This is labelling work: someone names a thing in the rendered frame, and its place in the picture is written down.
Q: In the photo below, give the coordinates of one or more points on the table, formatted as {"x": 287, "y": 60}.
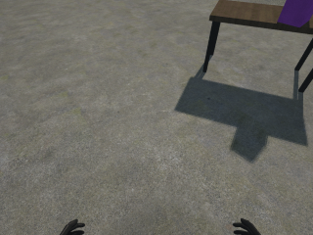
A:
{"x": 256, "y": 15}

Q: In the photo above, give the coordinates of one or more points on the right robot hand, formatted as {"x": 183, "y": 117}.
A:
{"x": 246, "y": 225}

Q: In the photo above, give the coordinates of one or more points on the carton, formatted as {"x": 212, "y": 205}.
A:
{"x": 296, "y": 12}

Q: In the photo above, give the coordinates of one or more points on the left robot hand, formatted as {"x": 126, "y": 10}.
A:
{"x": 71, "y": 226}

